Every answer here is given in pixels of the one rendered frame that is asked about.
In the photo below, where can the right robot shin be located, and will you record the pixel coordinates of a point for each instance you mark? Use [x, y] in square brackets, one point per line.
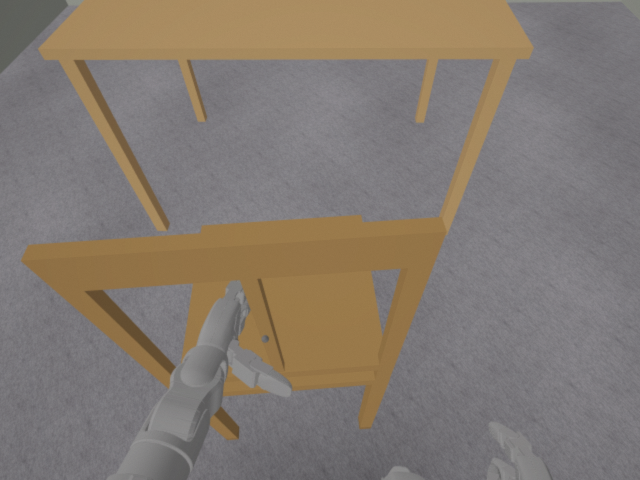
[399, 469]

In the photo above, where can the right robot hand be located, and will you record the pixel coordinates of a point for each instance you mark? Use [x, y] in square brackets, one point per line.
[519, 451]

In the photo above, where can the left robot hand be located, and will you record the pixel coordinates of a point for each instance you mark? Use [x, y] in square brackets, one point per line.
[223, 324]

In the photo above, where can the table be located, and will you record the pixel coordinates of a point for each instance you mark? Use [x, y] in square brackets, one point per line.
[187, 30]

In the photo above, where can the left robot forearm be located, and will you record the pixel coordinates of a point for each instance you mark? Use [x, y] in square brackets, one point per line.
[169, 442]

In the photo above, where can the chair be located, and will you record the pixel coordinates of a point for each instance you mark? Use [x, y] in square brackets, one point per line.
[308, 283]

